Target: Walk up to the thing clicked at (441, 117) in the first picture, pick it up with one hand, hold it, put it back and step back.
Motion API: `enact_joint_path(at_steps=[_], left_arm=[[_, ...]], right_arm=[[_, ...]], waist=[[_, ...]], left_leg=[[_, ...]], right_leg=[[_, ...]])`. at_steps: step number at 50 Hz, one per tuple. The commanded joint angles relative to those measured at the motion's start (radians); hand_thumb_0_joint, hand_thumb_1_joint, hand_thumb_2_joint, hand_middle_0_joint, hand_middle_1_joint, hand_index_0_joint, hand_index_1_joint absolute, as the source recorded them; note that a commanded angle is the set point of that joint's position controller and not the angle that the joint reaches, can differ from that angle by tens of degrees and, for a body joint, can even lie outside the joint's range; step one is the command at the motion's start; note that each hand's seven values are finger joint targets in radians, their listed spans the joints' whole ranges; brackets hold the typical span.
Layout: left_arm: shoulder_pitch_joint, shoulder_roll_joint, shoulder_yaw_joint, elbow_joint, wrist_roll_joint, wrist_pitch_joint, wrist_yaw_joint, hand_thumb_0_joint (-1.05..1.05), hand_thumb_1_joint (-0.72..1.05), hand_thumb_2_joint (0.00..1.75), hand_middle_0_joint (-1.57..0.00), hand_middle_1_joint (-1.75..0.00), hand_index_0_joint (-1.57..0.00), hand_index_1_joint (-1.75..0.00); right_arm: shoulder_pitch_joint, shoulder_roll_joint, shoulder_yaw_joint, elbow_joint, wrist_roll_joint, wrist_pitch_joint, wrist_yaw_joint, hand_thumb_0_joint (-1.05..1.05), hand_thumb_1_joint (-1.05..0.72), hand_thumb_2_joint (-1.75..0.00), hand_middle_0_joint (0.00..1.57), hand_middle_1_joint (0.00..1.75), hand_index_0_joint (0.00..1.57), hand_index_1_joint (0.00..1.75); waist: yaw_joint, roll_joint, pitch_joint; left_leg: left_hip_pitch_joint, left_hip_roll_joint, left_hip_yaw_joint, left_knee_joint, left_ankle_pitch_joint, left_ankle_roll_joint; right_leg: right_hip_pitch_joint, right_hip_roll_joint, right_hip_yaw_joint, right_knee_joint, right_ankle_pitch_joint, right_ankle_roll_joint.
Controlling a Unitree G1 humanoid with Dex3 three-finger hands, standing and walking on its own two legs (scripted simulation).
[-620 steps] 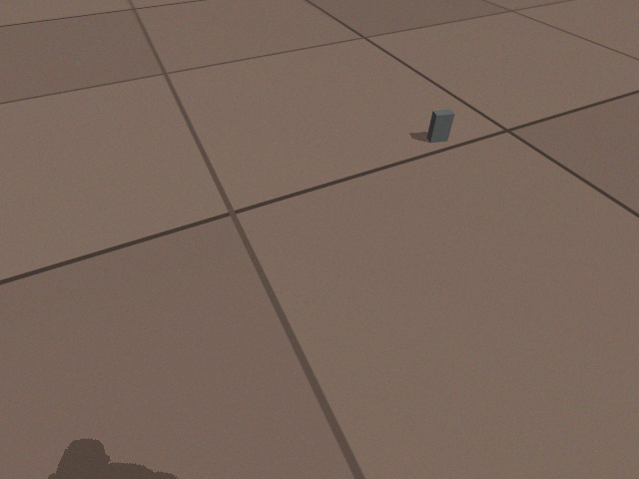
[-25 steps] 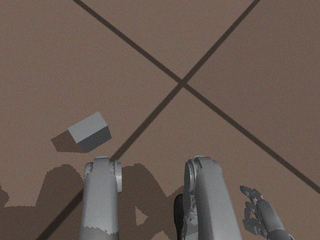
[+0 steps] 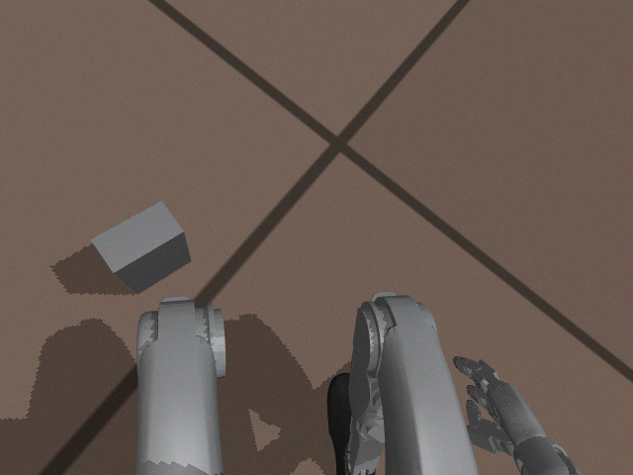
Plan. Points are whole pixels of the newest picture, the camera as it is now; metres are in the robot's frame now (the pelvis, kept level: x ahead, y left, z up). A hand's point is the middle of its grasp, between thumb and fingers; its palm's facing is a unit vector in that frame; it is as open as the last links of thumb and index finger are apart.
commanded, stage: approach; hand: left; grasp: from the side
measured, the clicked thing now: (148, 252) +0.43 +0.23 -0.26
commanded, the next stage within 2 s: close in in 0.18 s
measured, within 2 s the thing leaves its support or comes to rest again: neither
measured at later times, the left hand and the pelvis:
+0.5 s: hand (87, 278) +0.37 +0.30 -0.21, palm faces +0.10 -0.99 +0.07, open 17.4 cm; pelvis -0.01 +0.01 -0.06, yaw -6 degrees
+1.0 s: hand (127, 275) +0.38 +0.25 -0.23, palm faces +0.14 -0.99 +0.04, open 17.3 cm; pelvis -0.02 +0.03 -0.07, yaw -7 degrees
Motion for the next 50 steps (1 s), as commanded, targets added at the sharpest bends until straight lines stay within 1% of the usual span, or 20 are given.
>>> enact_joint_path(at_steps=[1,2,3,4,5,6,8,9,11,12,13,16,18,24,30,31,35,41,45,50], left_arm=[[-0.103,0.348,0.068,-0.108,-0.006,-0.138,0.021,0.0,-0.47,0.07,-0.09,-0.11,-0.06,-0.13],[-0.126,0.367,0.07,-0.127,-0.001,-0.156,0.028,0.0,-0.47,0.07,-0.09,-0.11,-0.06,-0.13],[-0.135,0.344,0.052,-0.157,-0.002,-0.176,0.032,0.0,-0.47,0.07,-0.09,-0.1,-0.06,-0.12],[-0.11,0.362,0.066,-0.124,-0.002,-0.186,0.035,0.0,-0.44,0.07,-0.09,-0.1,-0.06,-0.12],[-0.122,0.339,0.043,-0.142,0.0,-0.202,0.034,0.0,-0.45,0.07,-0.09,-0.1,-0.06,-0.12],[-0.081,0.371,0.075,-0.123,0.004,-0.213,0.038,0.0,-0.44,0.06,-0.09,-0.09,-0.06,-0.11],[-0.135,0.299,0.005,-0.151,-0.007,-0.251,0.036,0.0,-0.45,0.06,-0.09,-0.1,-0.06,-0.11],[-0.109,0.341,0.043,-0.13,-0.005,-0.264,0.045,0.0,-0.45,0.05,-0.09,-0.1,-0.06,-0.11],[-0.113,0.298,0.002,-0.088,-0.003,-0.284,0.056,0.0,-0.43,0.05,-0.08,-0.09,-0.06,-0.1],[-0.132,0.206,-0.071,-0.056,-0.006,-0.295,0.056,0.0,-0.44,0.07,-0.08,-0.1,-0.06,-0.11],[-0.157,0.251,-0.049,-0.06,0.001,-0.309,0.069,0.0,-0.47,0.05,-0.08,-0.1,-0.06,-0.11],[-0.15,0.225,-0.093,0.014,0.008,-0.346,0.112,0.0,-0.58,0.0,-0.09,-0.08,-0.08,-0.08],[-0.128,0.249,-0.078,0.044,0.02,-0.378,0.153,0.0,-0.6,0.0,-0.09,-0.08,-0.09,-0.07],[-0.105,0.186,-0.102,0.056,0.044,-0.466,0.279,0.0,-0.59,0.0,-0.09,-0.08,-0.09,-0.07],[-0.104,0.102,-0.175,0.031,0.091,-0.51,0.394,0.0,-0.57,0.0,-0.08,-0.07,-0.09,-0.06],[-0.129,0.091,-0.198,0.021,0.097,-0.517,0.409,0.0,-0.57,0.0,-0.09,-0.06,-0.09,-0.05],[-0.14,0.064,-0.255,0.018,0.122,-0.536,0.459,0.0,-0.55,0.0,-0.08,-0.05,-0.09,-0.04],[-0.166,0.032,-0.286,0.046,0.135,-0.565,0.552,0.0,-0.52,0.01,-0.07,-0.05,-0.08,-0.04],[-0.174,0.022,-0.313,0.086,0.176,-0.586,0.611,0.0,-0.48,0.04,-0.06,-0.05,-0.07,-0.04],[-0.148,0.022,-0.321,0.087,0.192,-0.612,0.664,0.0,-0.39,0.07,-0.09,-0.02,-0.07,-0.02]], right_arm=[[0.055,-0.263,-0.061,-0.063,-0.033,-0.011,-0.005,0.0,-0.9,-0.9,0.2,0.3,0.2,0.3],[0.046,-0.268,-0.054,-0.064,-0.042,-0.002,-0.002,0.0,-0.9,-0.9,0.2,0.3,0.2,0.3],[0.025,-0.268,-0.043,-0.077,-0.048,0.004,0.003,0.0,-0.9,-0.9,0.2,0.3,0.2,0.3],[0.008,-0.279,-0.039,-0.075,-0.052,0.012,0.005,0.0,-0.9,-0.9,0.2,0.3,0.2,0.3],[-0.006,-0.28,-0.028,-0.085,-0.061,0.017,0.008,0.0,-0.9,-0.9,0.2,0.3,0.2,0.3],[-0.002,-0.294,-0.027,-0.072,-0.069,0.025,0.008,0.0,-0.91,-0.9,0.2,0.3,0.2,0.3],[-0.046,-0.286,-0.002,-0.092,-0.079,0.031,0.013,0.0,-0.91,-0.9,0.2,0.3,0.2,0.3],[-0.05,-0.3,-0.002,-0.085,-0.088,0.036,0.011,0.0,-0.91,-0.9,0.2,0.3,0.2,0.3],[-0.061,-0.305,0.023,-0.082,-0.102,0.043,0.015,0.0,-0.91,-0.9,0.2,0.3,0.2,0.3],[-0.077,-0.298,0.036,-0.081,-0.107,0.046,0.02,0.0,-0.91,-0.9,0.2,0.3,0.2,0.3],[-0.081,-0.31,0.039,-0.084,-0.117,0.047,0.019,0.0,-0.91,-0.9,0.2,0.3,0.2,0.3],[-0.116,-0.315,0.075,-0.091,-0.132,0.057,0.027,0.0,-0.91,-0.9,0.2,0.3,0.2,0.3],[-0.127,-0.323,0.092,-0.087,-0.149,0.069,0.034,0.0,-0.92,-0.9,0.2,0.3,0.2,0.3],[-0.156,-0.334,0.13,-0.1,-0.19,0.093,0.061,0.0,-0.92,-0.9,0.2,0.3,0.2,0.3],[-0.172,-0.34,0.128,-0.1,-0.22,0.117,0.087,0.0,-0.92,-0.9,0.2,0.3,0.2,0.3],[-0.173,-0.341,0.13,-0.101,-0.224,0.122,0.091,0.0,-0.92,-0.9,0.2,0.3,0.2,0.3],[-0.174,-0.342,0.135,-0.103,-0.235,0.133,0.104,0.0,-0.92,-0.9,0.2,0.3,0.2,0.3],[-0.182,-0.343,0.151,-0.116,-0.25,0.15,0.12,0.0,-0.91,-0.9,0.2,0.3,0.2,0.3],[-0.188,-0.34,0.161,-0.126,-0.263,0.162,0.13,0.0,-0.9,-0.9,0.2,0.3,0.2,0.3],[-0.192,-0.339,0.174,-0.135,-0.275,0.171,0.141,0.0,-0.9,-0.9,0.2,0.3,0.2,0.3]], waist=[[0.026,0.268,-0.558],[0.021,0.291,-0.558],[0.018,0.308,-0.557],[0.022,0.333,-0.536],[0.007,0.346,-0.546],[0.011,0.357,-0.559],[-0.021,0.347,-0.532],[-0.016,0.361,-0.525],[-0.052,0.352,-0.513],[-0.076,0.334,-0.483],[-0.088,0.34,-0.48],[-0.103,0.306,-0.419],[-0.1,0.319,-0.405],[-0.106,0.351,-0.388],[-0.13,0.38,-0.316],[-0.149,0.365,-0.311],[-0.171,0.357,-0.291],[-0.182,0.328,-0.246],[-0.199,0.322,-0.198],[-0.192,0.318,-0.225]], left_leg=[[0.427,0.01,0.104,-0.218,0.164,0.048],[0.418,0.011,0.102,-0.212,0.151,0.047],[0.426,0.012,0.098,-0.209,0.147,0.043],[0.424,0.014,0.093,-0.21,0.129,0.042],[0.441,0.017,0.09,-0.198,0.142,0.039],[0.448,0.018,0.086,-0.183,0.157,0.037],[0.426,0.02,0.076,-0.165,0.13,0.039],[0.423,0.022,0.075,-0.157,0.119,0.04],[0.418,0.023,0.063,-0.127,0.137,0.038],[0.42,0.026,0.05,-0.123,0.136,0.034],[0.414,0.026,0.048,-0.109,0.131,0.035],[0.366,0.024,0.039,-0.083,0.076,0.04],[0.364,0.024,0.029,-0.069,0.092,0.035],[0.401,0.022,0.0,-0.057,0.161,0.015],[0.403,0.025,-0.02,-0.072,0.135,0.005],[0.384,0.022,-0.022,-0.063,0.116,0.009],[0.377,0.02,-0.036,-0.066,0.086,0.009],[0.347,0.016,-0.053,-0.068,0.04,0.01],[0.337,0.018,-0.072,-0.084,0.012,0.007],[0.338,0.015,-0.07,-0.067,0.031,0.01]], right_leg=[[0.256,0.029,-0.109,-0.15,0.142,-0.08],[0.261,0.031,-0.112,-0.143,0.135,-0.079],[0.248,0.032,-0.121,-0.128,0.134,-0.08],[0.232,0.034,-0.127,-0.113,0.122,-0.081],[0.24,0.036,-0.134,-0.102,0.137,-0.079],[0.252,0.036,-0.138,-0.091,0.153,-0.078],[0.232,0.04,-0.149,-0.08,0.135,-0.076],[0.238,0.042,-0.153,-0.076,0.136,-0.075],[0.25,0.044,-0.165,-0.059,0.158,-0.072],[0.224,0.046,-0.174,-0.051,0.155,-0.073],[0.238,0.048,-0.177,-0.057,0.16,-0.07],[0.226,0.05,-0.193,-0.053,0.128,-0.066],[0.239,0.054,-0.203,-0.042,0.144,-0.065],[0.275,0.057,-0.235,-0.014,0.211,-0.063],[0.245,0.059,-0.251,-0.005,0.204,-0.062],[0.25,0.06,-0.251,-0.014,0.197,-0.059],[0.243,0.064,-0.261,-0.016,0.181,-0.055],[0.23,0.071,-0.271,-0.018,0.146,-0.054],[0.217,0.071,-0.281,-0.016,0.129,-0.051],[0.25,0.08,-0.282,-0.02,0.148,-0.051]])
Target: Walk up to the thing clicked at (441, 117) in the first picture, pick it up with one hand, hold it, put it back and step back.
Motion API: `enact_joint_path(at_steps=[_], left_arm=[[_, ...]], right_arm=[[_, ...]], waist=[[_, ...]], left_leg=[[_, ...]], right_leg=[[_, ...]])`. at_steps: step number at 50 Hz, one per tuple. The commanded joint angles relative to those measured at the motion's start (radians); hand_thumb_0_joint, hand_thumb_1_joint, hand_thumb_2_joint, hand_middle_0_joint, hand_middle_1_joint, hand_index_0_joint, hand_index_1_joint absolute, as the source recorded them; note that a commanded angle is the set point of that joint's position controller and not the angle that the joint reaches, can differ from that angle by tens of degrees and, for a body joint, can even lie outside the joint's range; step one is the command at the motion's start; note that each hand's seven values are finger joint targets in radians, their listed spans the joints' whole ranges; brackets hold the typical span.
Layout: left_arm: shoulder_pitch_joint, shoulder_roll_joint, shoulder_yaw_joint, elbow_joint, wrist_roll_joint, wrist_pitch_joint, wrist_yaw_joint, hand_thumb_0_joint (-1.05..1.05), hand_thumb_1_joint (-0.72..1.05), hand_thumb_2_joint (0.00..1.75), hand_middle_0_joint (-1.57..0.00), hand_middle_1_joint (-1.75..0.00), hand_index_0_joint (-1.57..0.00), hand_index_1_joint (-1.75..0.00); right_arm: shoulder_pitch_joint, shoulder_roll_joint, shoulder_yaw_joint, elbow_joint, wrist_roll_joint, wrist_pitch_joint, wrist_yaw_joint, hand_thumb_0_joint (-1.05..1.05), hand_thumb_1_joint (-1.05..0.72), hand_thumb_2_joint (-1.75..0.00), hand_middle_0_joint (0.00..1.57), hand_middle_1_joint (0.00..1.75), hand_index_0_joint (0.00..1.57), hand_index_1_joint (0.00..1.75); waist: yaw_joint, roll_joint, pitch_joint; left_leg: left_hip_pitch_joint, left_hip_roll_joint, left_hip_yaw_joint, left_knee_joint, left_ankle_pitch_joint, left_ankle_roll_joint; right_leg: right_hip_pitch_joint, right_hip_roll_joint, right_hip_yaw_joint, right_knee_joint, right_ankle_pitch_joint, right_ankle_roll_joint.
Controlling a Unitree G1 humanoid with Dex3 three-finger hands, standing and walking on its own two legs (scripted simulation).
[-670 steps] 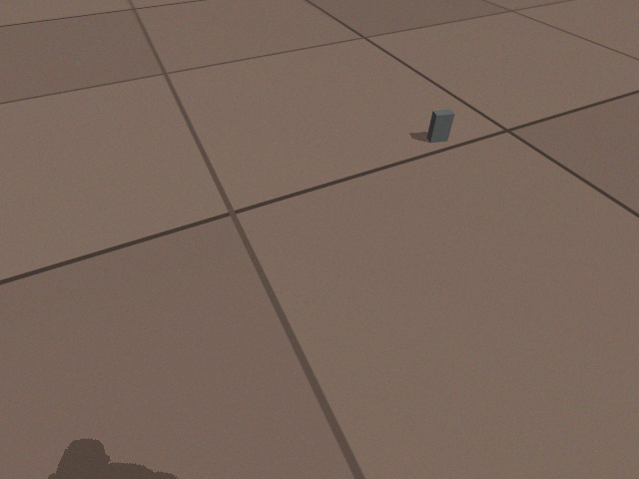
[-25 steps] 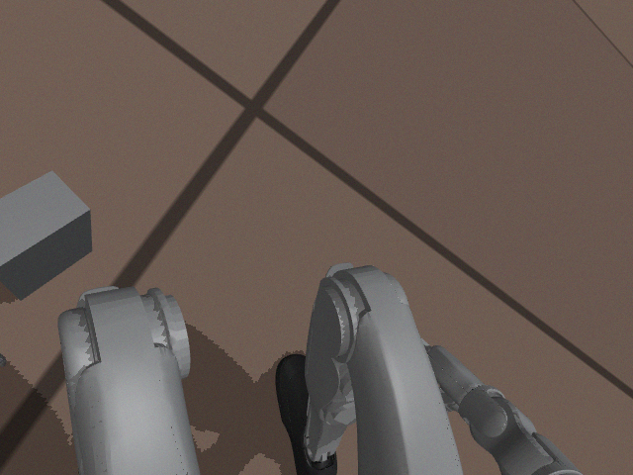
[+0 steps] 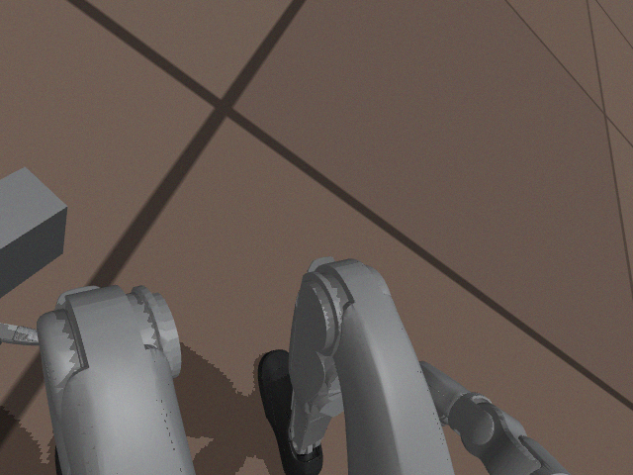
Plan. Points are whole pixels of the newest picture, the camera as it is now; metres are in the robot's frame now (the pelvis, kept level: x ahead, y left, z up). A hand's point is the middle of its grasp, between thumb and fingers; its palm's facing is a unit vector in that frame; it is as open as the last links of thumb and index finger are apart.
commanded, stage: rest palm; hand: left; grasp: from the side
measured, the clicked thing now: (4, 243) +0.42 +0.26 -0.19
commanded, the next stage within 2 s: close in 0.14 s
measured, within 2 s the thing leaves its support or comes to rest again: neither
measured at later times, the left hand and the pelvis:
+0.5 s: hand out of the picture +0.38 +0.26 -0.17, palm faces +0.32 -0.95 +0.00, open 14.2 cm; pelvis +0.00 +0.00 +0.00, yaw -1 degrees
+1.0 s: hand out of the picture +0.38 +0.27 -0.17, palm faces +0.32 -0.95 +0.01, open 10.4 cm; pelvis +0.00 +0.00 +0.00, yaw -1 degrees
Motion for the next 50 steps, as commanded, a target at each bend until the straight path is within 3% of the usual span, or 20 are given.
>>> enact_joint_path(at_steps=[1,6,12,15,22,26,28,30,32,39,42,43,45,50], left_arm=[[-0.163,0.124,-0.008,-0.114,0.022,-0.094,0.052,0.0,-0.38,0.07,-0.09,-0.02,-0.07,-0.02],[-0.154,0.132,-0.002,-0.108,0.034,-0.112,0.108,0.0,-0.32,0.09,-0.08,0.0,-0.06,-0.02],[-0.166,0.131,-0.03,-0.12,0.057,-0.132,0.148,0.0,-0.23,0.12,-0.08,0.0,-0.05,-0.02],[-0.177,0.122,-0.039,-0.123,0.052,-0.133,0.16,0.0,-0.1,0.2,-0.2,-0.12,-0.18,-0.13],[-0.193,0.118,-0.074,-0.117,0.068,-0.131,0.171,0.0,0.14,0.33,-0.32,-0.23,-0.3,-0.24],[-0.198,0.12,-0.069,-0.118,0.061,-0.128,0.179,0.0,0.24,0.36,-0.36,-0.26,-0.33,-0.27],[-0.171,0.125,-0.063,-0.129,0.06,-0.127,0.179,0.0,0.26,0.38,-0.38,-0.28,-0.36,-0.29],[-0.16,0.134,-0.066,-0.13,0.067,-0.124,0.179,0.0,0.32,0.41,-0.41,-0.31,-0.39,-0.31],[-0.177,0.115,-0.074,-0.138,0.064,-0.121,0.181,0.0,0.34,0.45,-0.45,-0.35,-0.42,-0.36],[-0.189,0.147,-0.052,-0.161,0.056,-0.124,0.185,0.0,0.4,0.52,-0.54,-0.43,-0.52,-0.44],[-0.176,0.133,-0.056,-0.162,0.053,-0.122,0.181,0.0,0.39,0.55,-0.58,-0.48,-0.56,-0.49],[-0.198,0.129,-0.062,-0.163,0.053,-0.122,0.183,0.0,0.4,0.57,-0.6,-0.49,-0.58,-0.5],[-0.169,0.124,-0.063,-0.148,0.052,-0.116,0.183,0.0,0.4,0.6,-0.62,-0.52,-0.6,-0.53],[-0.208,0.141,-0.05,-0.154,0.051,-0.114,0.186,0.0,0.37,0.64,-0.68,-0.58,-0.66,-0.59]], right_arm=[[-0.02,-0.349,-0.124,-0.042,-0.011,0.005,-0.015,0.0,-0.9,-0.9,0.2,0.3,0.2,0.3],[-0.022,-0.346,-0.111,-0.044,-0.021,0.011,-0.009,0.0,-0.9,-0.9,0.2,0.3,0.2,0.3],[-0.025,-0.349,-0.104,-0.038,-0.029,0.016,-0.003,0.0,-0.89,-0.9,0.2,0.3,0.2,0.3],[-0.027,-0.347,-0.104,-0.034,-0.029,0.016,-0.001,0.0,-0.89,-0.9,0.2,0.3,0.2,0.3],[-0.027,-0.346,-0.097,-0.024,-0.029,0.022,-0.001,0.0,-0.88,-0.9,0.2,0.3,0.2,0.3],[-0.025,-0.348,-0.093,-0.021,-0.028,0.025,0.0,0.0,-0.88,-0.9,0.2,0.3,0.2,0.3],[-0.024,-0.349,-0.093,-0.022,-0.029,0.03,0.0,0.0,-0.88,-0.9,0.2,0.3,0.2,0.3],[-0.032,-0.349,-0.096,-0.026,-0.026,0.034,0.001,0.0,-0.87,-0.9,0.2,0.3,0.2,0.3],[-0.04,-0.349,-0.099,-0.03,-0.025,0.036,0.003,0.0,-0.88,-0.9,0.2,0.3,0.2,0.3],[-0.04,-0.343,-0.095,-0.032,-0.021,0.034,0.004,0.0,-0.87,-0.9,0.2,0.3,0.2,0.3],[-0.032,-0.346,-0.097,-0.026,-0.021,0.036,0.004,0.0,-0.88,-0.9,0.2,0.3,0.2,0.3],[-0.028,-0.347,-0.097,-0.029,-0.021,0.038,0.004,0.0,-0.88,-0.9,0.2,0.3,0.2,0.3],[-0.029,-0.347,-0.098,-0.024,-0.019,0.038,0.003,0.0,-0.87,-0.89,0.2,0.3,0.2,0.3],[-0.033,-0.341,-0.091,-0.033,-0.021,0.043,0.004,0.0,-0.88,-0.9,0.2,0.3,0.2,0.3]], waist=[[-0.084,0.483,-0.477],[-0.085,0.473,-0.493],[-0.102,0.497,-0.492],[-0.108,0.477,-0.493],[-0.126,0.477,-0.486],[-0.124,0.468,-0.491],[-0.111,0.483,-0.512],[-0.101,0.501,-0.492],[-0.115,0.473,-0.477],[-0.102,0.477,-0.477],[-0.098,0.492,-0.505],[-0.113,0.5,-0.506],[-0.105,0.5,-0.502],[-0.112,0.489,-0.489]], left_leg=[[0.357,0.046,0.113,-0.369,0.025,-0.018],[0.365,0.049,0.112,-0.357,0.047,-0.017],[0.383,0.052,0.098,-0.359,0.062,-0.022],[0.367,0.051,0.107,-0.342,0.058,-0.016],[0.368,0.053,0.098,-0.343,0.068,-0.018],[0.369,0.053,0.095,-0.338,0.082,-0.017],[0.4,0.055,0.09,-0.345,0.113,-0.024],[0.392,0.056,0.089,-0.359,0.083,-0.024],[0.366,0.055,0.091,-0.356,0.056,-0.021],[0.353,0.055,0.092,-0.357,0.016,-0.016],[0.396,0.059,0.088,-0.358,0.08,-0.023],[0.397,0.058,0.087,-0.357,0.085,-0.024],[0.4,0.058,0.089,-0.356,0.103,-0.024],[0.373,0.059,0.091,-0.356,0.06,-0.019]], right_leg=[[0.167,0.012,-0.159,-0.155,0.096,-0.055],[0.192,0.02,-0.163,-0.161,0.12,-0.053],[0.199,0.022,-0.174,-0.15,0.14,-0.053],[0.207,0.026,-0.17,-0.165,0.144,-0.05],[0.211,0.028,-0.181,-0.167,0.158,-0.049],[0.222,0.03,-0.18,-0.169,0.173,-0.047],[0.232,0.029,-0.182,-0.163,0.194,-0.048],[0.213,0.027,-0.182,-0.16,0.166,-0.052],[0.209,0.027,-0.183,-0.17,0.148,-0.05],[0.202,0.028,-0.179,-0.177,0.12,-0.051],[0.213,0.029,-0.176,-0.167,0.17,-0.052],[0.213,0.029,-0.178,-0.164,0.174,-0.052],[0.22,0.029,-0.177,-0.164,0.189,-0.053],[0.215,0.028,-0.178,-0.179,0.152,-0.052]])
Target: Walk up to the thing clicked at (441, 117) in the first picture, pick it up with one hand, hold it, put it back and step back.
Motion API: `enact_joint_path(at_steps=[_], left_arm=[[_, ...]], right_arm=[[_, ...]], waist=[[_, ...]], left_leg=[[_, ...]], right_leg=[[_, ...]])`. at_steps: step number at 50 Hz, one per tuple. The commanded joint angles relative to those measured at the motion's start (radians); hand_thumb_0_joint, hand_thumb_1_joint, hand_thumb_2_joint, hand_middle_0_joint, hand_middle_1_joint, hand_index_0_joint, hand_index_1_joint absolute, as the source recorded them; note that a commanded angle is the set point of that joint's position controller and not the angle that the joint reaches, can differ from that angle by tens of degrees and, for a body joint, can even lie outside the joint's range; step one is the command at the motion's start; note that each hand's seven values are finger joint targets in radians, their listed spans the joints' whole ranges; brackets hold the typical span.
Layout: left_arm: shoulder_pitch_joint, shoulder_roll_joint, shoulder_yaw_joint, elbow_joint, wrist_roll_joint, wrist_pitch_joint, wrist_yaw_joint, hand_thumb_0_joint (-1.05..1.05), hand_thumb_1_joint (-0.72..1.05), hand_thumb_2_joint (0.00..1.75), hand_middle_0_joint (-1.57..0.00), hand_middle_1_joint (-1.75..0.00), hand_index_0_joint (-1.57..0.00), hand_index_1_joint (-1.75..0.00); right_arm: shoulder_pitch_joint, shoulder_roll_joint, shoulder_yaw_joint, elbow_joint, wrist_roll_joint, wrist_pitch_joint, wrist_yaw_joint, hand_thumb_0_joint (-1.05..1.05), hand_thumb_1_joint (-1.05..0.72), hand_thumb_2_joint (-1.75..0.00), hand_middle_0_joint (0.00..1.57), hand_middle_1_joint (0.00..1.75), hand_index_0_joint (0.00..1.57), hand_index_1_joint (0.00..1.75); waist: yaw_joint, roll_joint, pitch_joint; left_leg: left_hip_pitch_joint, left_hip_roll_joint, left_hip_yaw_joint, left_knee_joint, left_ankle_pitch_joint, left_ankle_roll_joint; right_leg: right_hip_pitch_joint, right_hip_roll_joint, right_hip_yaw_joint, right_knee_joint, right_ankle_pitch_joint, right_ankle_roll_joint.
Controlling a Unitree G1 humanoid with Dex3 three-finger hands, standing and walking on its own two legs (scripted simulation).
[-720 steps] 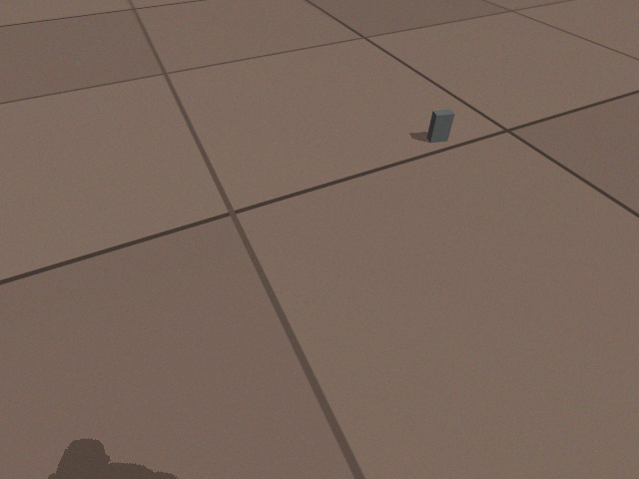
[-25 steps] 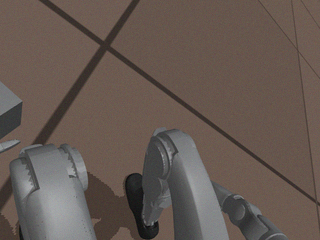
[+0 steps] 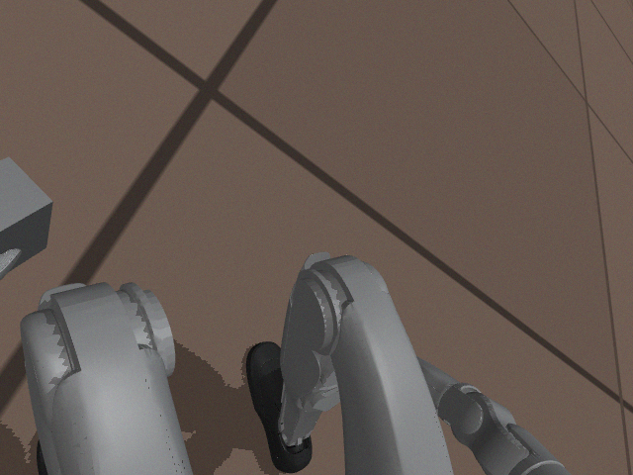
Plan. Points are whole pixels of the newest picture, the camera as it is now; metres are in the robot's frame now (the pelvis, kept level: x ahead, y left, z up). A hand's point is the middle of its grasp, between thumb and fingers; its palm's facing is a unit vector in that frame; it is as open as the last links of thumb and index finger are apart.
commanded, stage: close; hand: left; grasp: from the side
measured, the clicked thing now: out of the picture +0.41 +0.26 -0.19
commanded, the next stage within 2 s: settle in 0.80 s
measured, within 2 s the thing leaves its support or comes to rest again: leaves its support in 1.20 s
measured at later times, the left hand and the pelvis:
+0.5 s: hand out of the picture +0.38 +0.28 -0.17, palm faces +0.36 -0.93 +0.02, open 9.2 cm; pelvis +0.00 +0.00 +0.00, yaw +0 degrees
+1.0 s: hand out of the picture +0.38 +0.28 -0.17, palm faces +0.36 -0.93 +0.02, open 9.4 cm; pelvis +0.00 +0.00 +0.00, yaw +0 degrees
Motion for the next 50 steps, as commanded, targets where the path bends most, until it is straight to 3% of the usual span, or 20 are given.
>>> enact_joint_path(at_steps=[1,6,10,11,13,14,23,24,29,33,36,38,39,46,50], left_arm=[[-0.207,0.111,0.006,-0.138,0.007,-0.073,-0.001,0.0,0.39,0.65,-0.7,-0.6,-0.68,-0.61],[-0.202,0.123,0.018,-0.132,0.002,-0.077,-0.007,0.0,0.36,0.68,-0.74,-0.64,-0.72,-0.65],[-0.194,0.117,0.031,-0.142,-0.01,-0.079,-0.011,0.0,0.4,0.74,-0.8,-0.7,-0.78,-0.71],[-0.166,0.105,0.018,-0.123,-0.005,-0.073,-0.013,0.0,0.41,0.76,-0.82,-0.72,-0.79,-0.74],[-0.191,0.104,0.015,-0.127,-0.003,-0.071,-0.014,0.0,0.38,0.77,-0.83,-0.75,-0.81,-0.76],[-0.203,0.122,0.02,-0.146,-0.003,-0.073,-0.014,0.0,0.4,0.78,-0.85,-0.76,-0.83,-0.77],[-0.185,0.104,0.022,-0.146,-0.012,-0.07,-0.015,0.0,0.39,0.89,-0.99,-0.9,-0.97,-0.92],[-0.161,0.119,0.034,-0.147,-0.014,-0.069,-0.017,0.0,0.37,0.91,-0.98,-0.91,-0.96,-0.93],[-0.162,0.099,0.026,-0.165,-0.02,-0.069,-0.018,0.0,0.42,0.98,-1.07,-1.0,-1.05,-1.02],[-0.185,0.095,0.011,-0.182,-0.019,-0.065,-0.018,0.0,0.4,0.98,-1.05,-0.99,-1.04,-1.01],[-0.19,0.124,0.034,-0.162,-0.016,-0.061,-0.011,0.0,0.38,1.0,-1.08,-1.02,-1.06,-1.04],[-0.191,0.109,0.019,-0.155,-0.014,-0.06,-0.015,0.0,0.38,1.01,-1.08,-1.02,-1.06,-1.04],[-0.211,0.118,0.032,-0.16,-0.019,-0.062,-0.013,0.0,0.38,1.02,-1.1,-1.05,-1.08,-1.06],[-0.18,0.116,0.039,-0.145,-0.018,-0.064,-0.017,0.0,0.4,1.1,-1.16,-1.13,-1.13,-1.16],[-0.189,0.123,0.031,-0.187,-0.009,-0.056,-0.021,0.0,0.43,1.16,-1.19,-1.18,-1.16,-1.21]], right_arm=[[0.01,-0.356,-0.125,-0.032,-0.005,0.007,-0.021,0.0,-0.88,-0.9,0.2,0.3,0.2,0.3],[0.003,-0.359,-0.127,-0.035,-0.003,0.006,-0.022,0.0,-0.88,-0.9,0.2,0.3,0.2,0.3],[0.009,-0.356,-0.121,-0.034,-0.003,0.007,-0.024,0.0,-0.88,-0.9,0.2,0.3,0.2,0.3],[0.015,-0.361,-0.126,-0.034,-0.003,0.007,-0.025,0.0,-0.88,-0.9,0.2,0.3,0.2,0.3],[0.013,-0.362,-0.126,-0.035,-0.003,0.009,-0.025,0.0,-0.88,-0.9,0.2,0.3,0.2,0.3],[0.008,-0.362,-0.126,-0.035,-0.001,0.008,-0.026,0.0,-0.88,-0.9,0.2,0.3,0.2,0.3],[0.01,-0.363,-0.126,-0.039,-0.002,0.01,-0.023,0.0,-0.89,-0.9,0.2,0.3,0.2,0.3],[0.009,-0.367,-0.134,-0.039,0.0,0.009,-0.025,0.0,-0.89,-0.9,0.2,0.3,0.2,0.3],[0.013,-0.36,-0.128,-0.036,0.001,0.007,-0.022,0.0,-0.89,-0.9,0.2,0.3,0.2,0.3],[0.018,-0.361,-0.132,-0.032,0.003,0.008,-0.024,0.0,-0.89,-0.9,0.2,0.3,0.2,0.3],[0.02,-0.358,-0.127,-0.031,0.004,0.01,-0.026,0.0,-0.89,-0.9,0.2,0.3,0.2,0.3],[0.02,-0.358,-0.127,-0.033,-0.001,0.011,-0.027,0.0,-0.89,-0.9,0.2,0.3,0.2,0.3],[0.018,-0.359,-0.122,-0.039,0.001,0.012,-0.027,0.0,-0.89,-0.9,0.2,0.3,0.2,0.3],[0.007,-0.366,-0.129,-0.044,0.002,0.014,-0.028,0.0,-0.92,-0.91,0.2,0.3,0.2,0.3],[0.017,-0.361,-0.133,-0.037,0.0,0.014,-0.028,0.0,-0.91,-0.91,0.2,0.3,0.2,0.3]], waist=[[-0.111,0.515,-0.52],[-0.107,0.508,-0.51],[-0.102,0.508,-0.536],[-0.1,0.517,-0.539],[-0.112,0.515,-0.521],[-0.105,0.524,-0.517],[-0.105,0.523,-0.534],[-0.091,0.52,-0.53],[-0.095,0.52,-0.532],[-0.102,0.529,-0.544],[-0.098,0.516,-0.539],[-0.107,0.512,-0.552],[-0.109,0.508,-0.543],[-0.096,0.506,-0.513],[-0.092,0.542,-0.554]], left_leg=[[0.358,0.055,0.131,-0.359,0.068,-0.003],[0.352,0.057,0.128,-0.362,0.053,-0.001],[0.368,0.058,0.127,-0.359,0.093,-0.005],[0.387,0.058,0.127,-0.361,0.117,-0.007],[0.377,0.06,0.12,-0.367,0.09,-0.007],[0.366,0.06,0.123,-0.368,0.07,-0.006],[0.374,0.057,0.122,-0.363,0.099,-0.009],[0.374,0.056,0.131,-0.358,0.098,-0.005],[0.358,0.054,0.128,-0.36,0.078,-0.005],[0.381,0.055,0.132,-0.357,0.116,-0.006],[0.367,0.057,0.132,-0.357,0.101,-0.003],[0.37,0.056,0.136,-0.347,0.115,-0.001],[0.36,0.057,0.129,-0.354,0.099,-0.002],[0.369,0.058,0.123,-0.365,0.084,-0.003],[0.388,0.058,0.136,-0.363,0.106,-0.005]], right_leg=[[0.207,0.02,-0.151,-0.162,0.138,-0.07],[0.196,0.021,-0.149,-0.158,0.126,-0.071],[0.219,0.021,-0.151,-0.156,0.153,-0.071],[0.218,0.021,-0.15,-0.15,0.173,-0.072],[0.199,0.019,-0.155,-0.151,0.152,-0.072],[0.195,0.02,-0.151,-0.153,0.138,-0.073],[0.209,0.018,-0.154,-0.149,0.159,-0.072],[0.209,0.018,-0.147,-0.153,0.158,-0.072],[0.217,0.019,-0.151,-0.153,0.146,-0.072],[0.219,0.018,-0.144,-0.152,0.175,-0.073],[0.224,0.019,-0.146,-0.158,0.159,-0.072],[0.23,0.021,-0.144,-0.158,0.174,-0.072],[0.22,0.02,-0.151,-0.158,0.159,-0.072],[0.202,0.016,-0.151,-0.15,0.141,-0.072],[0.223,0.017,-0.142,-0.155,0.162,-0.073]])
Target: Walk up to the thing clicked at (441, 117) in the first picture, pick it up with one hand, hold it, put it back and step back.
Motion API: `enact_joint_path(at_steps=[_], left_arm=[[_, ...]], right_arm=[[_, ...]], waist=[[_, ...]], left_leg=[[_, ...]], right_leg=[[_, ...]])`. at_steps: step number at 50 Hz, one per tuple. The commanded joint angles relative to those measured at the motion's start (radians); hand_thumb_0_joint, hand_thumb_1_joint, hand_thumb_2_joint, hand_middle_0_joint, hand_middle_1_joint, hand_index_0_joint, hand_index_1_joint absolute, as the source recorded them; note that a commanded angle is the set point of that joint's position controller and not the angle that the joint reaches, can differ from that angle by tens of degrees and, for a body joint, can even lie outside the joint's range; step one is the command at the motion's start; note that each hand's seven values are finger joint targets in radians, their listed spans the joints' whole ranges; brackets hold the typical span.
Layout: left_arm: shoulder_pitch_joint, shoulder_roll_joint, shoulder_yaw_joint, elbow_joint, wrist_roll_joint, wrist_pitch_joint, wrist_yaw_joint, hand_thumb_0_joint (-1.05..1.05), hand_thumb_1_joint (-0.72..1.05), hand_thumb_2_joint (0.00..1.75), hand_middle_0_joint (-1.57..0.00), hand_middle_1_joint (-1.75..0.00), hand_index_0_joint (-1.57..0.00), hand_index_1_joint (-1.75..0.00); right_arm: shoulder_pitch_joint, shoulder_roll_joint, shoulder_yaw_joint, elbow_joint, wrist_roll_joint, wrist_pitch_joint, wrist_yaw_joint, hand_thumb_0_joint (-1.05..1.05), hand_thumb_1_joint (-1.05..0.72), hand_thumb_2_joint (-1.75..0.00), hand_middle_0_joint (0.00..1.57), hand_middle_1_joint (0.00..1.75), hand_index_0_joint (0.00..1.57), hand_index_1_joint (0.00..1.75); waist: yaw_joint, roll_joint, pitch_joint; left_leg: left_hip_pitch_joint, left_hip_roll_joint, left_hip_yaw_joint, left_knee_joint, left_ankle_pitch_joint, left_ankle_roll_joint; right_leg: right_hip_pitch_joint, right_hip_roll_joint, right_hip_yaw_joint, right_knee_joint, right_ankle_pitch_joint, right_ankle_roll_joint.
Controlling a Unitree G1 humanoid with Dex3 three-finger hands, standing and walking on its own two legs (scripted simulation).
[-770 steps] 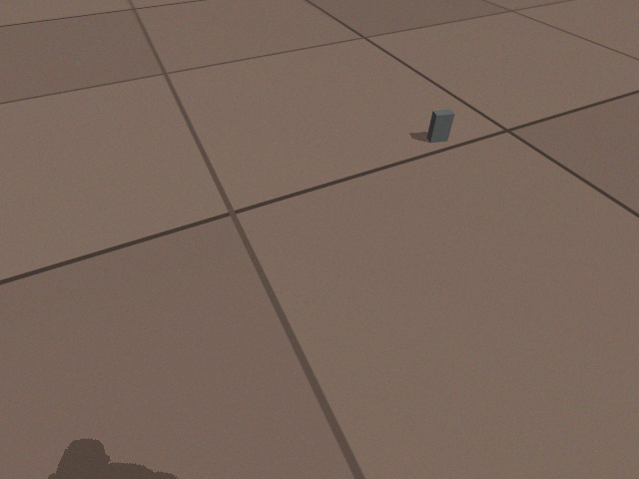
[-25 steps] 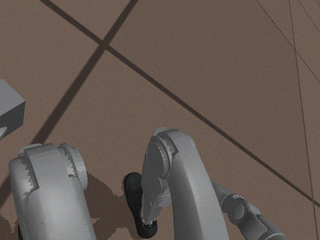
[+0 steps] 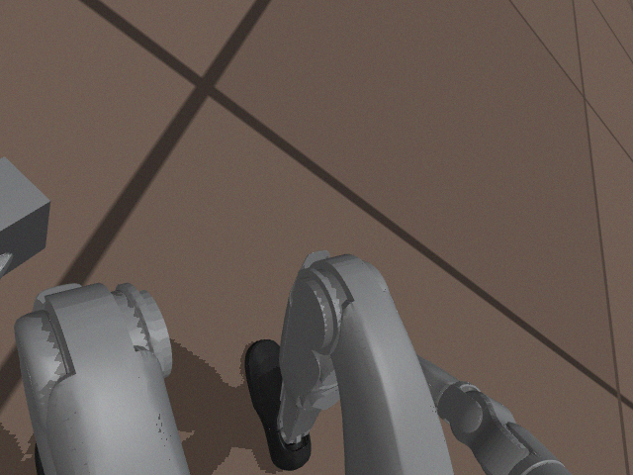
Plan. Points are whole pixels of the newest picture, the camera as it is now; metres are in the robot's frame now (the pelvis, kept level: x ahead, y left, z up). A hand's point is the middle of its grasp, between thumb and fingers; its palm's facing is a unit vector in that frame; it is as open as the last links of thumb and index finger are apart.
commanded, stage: settle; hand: left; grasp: from the side
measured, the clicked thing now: out of the picture +0.41 +0.26 -0.19
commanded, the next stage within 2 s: lift in 1.82 s
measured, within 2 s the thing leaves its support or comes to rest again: leaves its support in 0.20 s
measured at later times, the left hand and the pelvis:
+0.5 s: hand out of the picture +0.36 +0.30 -0.10, palm faces +0.35 -0.93 -0.03, open 9.6 cm; pelvis +0.01 -0.01 +0.02, yaw +2 degrees
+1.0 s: hand out of the picture +0.36 +0.28 +0.00, palm faces +0.33 -0.94 -0.07, open 9.8 cm; pelvis +0.02 -0.02 +0.05, yaw +8 degrees
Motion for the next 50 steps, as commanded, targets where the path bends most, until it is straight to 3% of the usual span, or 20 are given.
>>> enact_joint_path(at_steps=[1,4,7,17,23,24,26,28,29,31,33,35,37,38,40,41,42,45,47,50], left_arm=[[-0.181,0.132,0.01,-0.184,0.01,-0.07,0.001,0.0,0.43,1.16,-1.19,-1.18,-1.16,-1.22],[-0.165,0.11,0.008,-0.211,0.012,-0.054,0.005,0.0,0.45,1.18,-1.21,-1.22,-1.19,-1.25],[-0.173,0.126,0.02,-0.318,0.017,-0.044,0.011,0.0,0.41,1.19,-1.22,-1.24,-1.2,-1.27],[-0.142,0.044,-0.044,-0.502,0.018,0.064,0.007,0.0,0.33,1.17,-1.26,-1.28,-1.24,-1.3],[-0.118,-0.021,-0.072,-0.589,0.007,0.151,-0.005,0.0,0.32,1.16,-1.28,-1.31,-1.27,-1.32],[-0.163,-0.029,-0.083,-0.671,0.001,0.157,-0.008,0.0,0.3,1.17,-1.28,-1.3,-1.27,-1.32],[-0.143,-0.058,-0.099,-0.678,0.001,0.187,-0.015,0.0,0.3,1.17,-1.28,-1.32,-1.28,-1.33],[-0.102,-0.045,-0.073,-0.668,0.002,0.222,-0.019,0.0,0.26,1.17,-1.29,-1.33,-1.28,-1.34],[-0.079,-0.071,-0.086,-0.665,-0.002,0.237,-0.028,0.0,0.25,1.19,-1.31,-1.35,-1.3,-1.37],[-0.147,-0.074,-0.092,-0.756,-0.009,0.251,-0.041,0.0,0.25,1.19,-1.31,-1.35,-1.3,-1.37],[-0.108,-0.11,-0.109,-0.72,-0.016,0.284,-0.055,0.0,0.25,1.19,-1.33,-1.36,-1.32,-1.38],[-0.104,-0.101,-0.081,-0.739,-0.027,0.299,-0.062,0.0,0.26,1.2,-1.33,-1.37,-1.32,-1.39],[-0.112,-0.112,-0.09,-0.748,-0.035,0.312,-0.077,0.0,0.19,1.21,-1.33,-1.39,-1.32,-1.41],[-0.132,-0.088,-0.06,-0.805,-0.043,0.314,-0.082,0.0,0.23,1.21,-1.32,-1.38,-1.32,-1.4],[-0.122,-0.11,-0.078,-0.786,-0.044,0.336,-0.097,0.0,0.21,1.21,-1.32,-1.38,-1.31,-1.4],[-0.122,-0.108,-0.065,-0.798,-0.05,0.342,-0.102,0.0,0.2,1.22,-1.32,-1.4,-1.31,-1.41],[-0.106,-0.127,-0.078,-0.775,-0.052,0.351,-0.111,0.0,0.2,1.23,-1.32,-1.4,-1.32,-1.42],[-0.132,-0.096,-0.046,-0.832,-0.056,0.36,-0.123,0.0,0.15,1.22,-1.31,-1.4,-1.31,-1.41],[-0.108,-0.132,-0.07,-0.811,-0.061,0.376,-0.142,0.0,0.14,1.23,-1.31,-1.4,-1.31,-1.42],[-0.122,-0.122,-0.041,-0.806,-0.067,0.396,-0.152,0.0,0.11,1.24,-1.31,-1.41,-1.31,-1.44]], right_arm=[[0.015,-0.359,-0.141,-0.023,-0.005,0.004,-0.022,0.0,-0.91,-0.91,0.2,0.3,0.2,0.3],[0.026,-0.356,-0.153,-0.027,-0.003,0.007,-0.019,0.0,-0.91,-0.9,0.2,0.3,0.2,0.3],[0.043,-0.351,-0.173,-0.022,0.004,0.009,-0.016,0.0,-0.91,-0.9,0.2,0.3,0.2,0.3],[0.104,-0.319,-0.251,-0.01,0.049,0.015,-0.008,0.0,-0.91,-0.9,0.2,0.3,0.2,0.3],[0.14,-0.291,-0.307,-0.015,0.097,0.017,-0.009,0.0,-0.9,-0.9,0.2,0.3,0.2,0.3],[0.147,-0.288,-0.326,-0.019,0.105,0.015,-0.011,0.0,-0.9,-0.9,0.2,0.3,0.2,0.3],[0.166,-0.281,-0.345,-0.012,0.118,0.017,-0.013,0.0,-0.9,-0.9,0.2,0.3,0.2,0.3],[0.172,-0.262,-0.356,-0.02,0.138,0.019,-0.018,0.0,-0.9,-0.9,0.2,0.3,0.2,0.3],[0.175,-0.258,-0.365,-0.02,0.146,0.022,-0.022,0.0,-0.9,-0.9,0.2,0.3,0.2,0.3],[0.19,-0.254,-0.388,-0.013,0.159,0.023,-0.03,0.0,-0.91,-0.9,0.2,0.3,0.2,0.3],[0.196,-0.234,-0.393,-0.013,0.178,0.024,-0.037,0.0,-0.9,-0.9,0.2,0.3,0.2,0.3],[0.211,-0.22,-0.402,-0.012,0.188,0.027,-0.045,0.0,-0.9,-0.9,0.2,0.3,0.2,0.3],[0.211,-0.204,-0.409,-0.017,0.2,0.029,-0.053,0.0,-0.91,-0.9,0.2,0.3,0.2,0.3],[0.224,-0.203,-0.419,-0.013,0.204,0.029,-0.058,0.0,-0.9,-0.9,0.2,0.3,0.2,0.3],[0.226,-0.197,-0.434,-0.011,0.216,0.03,-0.067,0.0,-0.91,-0.9,0.2,0.3,0.2,0.3],[0.23,-0.19,-0.439,-0.007,0.223,0.028,-0.07,0.0,-0.91,-0.9,0.2,0.3,0.2,0.3],[0.229,-0.187,-0.439,-0.008,0.226,0.028,-0.073,0.0,-0.91,-0.9,0.2,0.3,0.2,0.3],[0.249,-0.179,-0.457,-0.005,0.237,0.03,-0.082,0.0,-0.9,-0.9,0.2,0.3,0.2,0.3],[0.248,-0.168,-0.463,-0.01,0.244,0.029,-0.087,0.0,-0.9,-0.9,0.2,0.3,0.2,0.3],[0.257,-0.165,-0.476,-0.007,0.254,0.026,-0.097,0.0,-0.9,-0.9,0.2,0.3,0.2,0.3]], waist=[[-0.086,0.546,-0.565],[-0.081,0.564,-0.584],[-0.061,0.622,-0.631],[-0.034,0.621,-0.683],[0.0,0.597,-0.729],[0.007,0.596,-0.762],[0.017,0.607,-0.775],[0.036,0.572,-0.788],[0.041,0.554,-0.788],[0.051,0.591,-0.825],[0.05,0.56,-0.815],[0.066,0.515,-0.849],[0.072,0.503,-0.868],[0.084,0.496,-0.902],[0.079,0.48,-0.901],[0.093,0.48,-0.906],[0.083,0.468,-0.902],[0.104,0.45,-0.955],[0.103,0.446,-0.973],[0.113,0.427,-0.965]], left_leg=[[0.381,0.053,0.136,-0.364,0.101,-0.007],[0.404,0.052,0.14,-0.374,0.102,-0.011],[0.445,0.054,0.141,-0.394,0.125,-0.02],[0.408,0.041,0.181,-0.424,0.086,-0.004],[0.394,0.031,0.197,-0.463,0.064,0.005],[0.398,0.029,0.206,-0.464,0.065,0.007],[0.413,0.025,0.214,-0.483,0.073,0.007],[0.391,0.024,0.22,-0.502,0.041,0.014],[0.387,0.023,0.229,-0.505,0.042,0.016],[0.412,0.022,0.238,-0.522,0.042,0.015],[0.384,0.017,0.253,-0.527,0.032,0.022],[0.36,0.012,0.271,-0.517,0.044,0.031],[0.346,0.011,0.283,-0.523,0.036,0.036],[0.353,0.009,0.291,-0.52,0.049,0.039],[0.353,0.009,0.3,-0.529,0.052,0.042],[0.35,0.008,0.308,-0.535,0.052,0.042],[0.347,0.007,0.31,-0.534,0.059,0.045],[0.361,0.006,0.323,-0.543,0.085,0.044],[0.369,0.006,0.332,-0.546,0.094,0.045],[0.359,0.006,0.343,-0.556,0.078,0.049]], right_leg=[[0.217,0.017,-0.14,-0.15,0.152,-0.07],[0.221,0.013,-0.137,-0.152,0.152,-0.07],[0.204,0.01,-0.129,-0.142,0.165,-0.078],[0.18,-0.003,-0.085,-0.175,0.15,-0.083],[0.138,-0.014,-0.058,-0.188,0.124,-0.089],[0.132,-0.016,-0.05,-0.192,0.126,-0.091],[0.134,-0.02,-0.041,-0.199,0.126,-0.093],[0.121,-0.023,-0.032,-0.214,0.089,-0.094],[0.127,-0.026,-0.024,-0.221,0.092,-0.093],[0.119,-0.028,-0.014,-0.226,0.092,-0.098],[0.11,-0.033,-0.003,-0.238,0.082,-0.098],[0.15,-0.031,0.009,-0.258,0.089,-0.096],[0.164,-0.032,0.019,-0.269,0.075,-0.095],[0.188,-0.032,0.027,-0.279,0.086,-0.094],[0.178,-0.035,0.035,-0.289,0.083,-0.094],[0.177,-0.035,0.041,-0.29,0.077,-0.097],[0.187,-0.036,0.042,-0.297,0.086,-0.095],[0.217,-0.042,0.053,-0.303,0.093,-0.095],[0.226,-0.044,0.061,-0.311,0.097,-0.096],[0.227,-0.046,0.07,-0.33,0.079,-0.094]])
